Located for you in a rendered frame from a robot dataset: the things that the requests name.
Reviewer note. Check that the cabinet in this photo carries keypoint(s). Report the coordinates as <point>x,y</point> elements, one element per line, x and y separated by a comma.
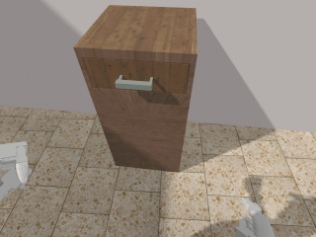
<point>144,130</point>

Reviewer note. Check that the drawer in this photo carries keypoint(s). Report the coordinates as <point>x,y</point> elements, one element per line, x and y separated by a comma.
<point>168,77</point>

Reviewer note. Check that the handle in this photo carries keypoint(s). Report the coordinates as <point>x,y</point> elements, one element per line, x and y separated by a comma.
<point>134,85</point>

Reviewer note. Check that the left robot hand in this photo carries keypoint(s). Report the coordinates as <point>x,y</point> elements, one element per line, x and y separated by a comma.
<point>15,163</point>

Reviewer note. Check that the right robot hand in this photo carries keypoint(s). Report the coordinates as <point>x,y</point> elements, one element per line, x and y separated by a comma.
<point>259,226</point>

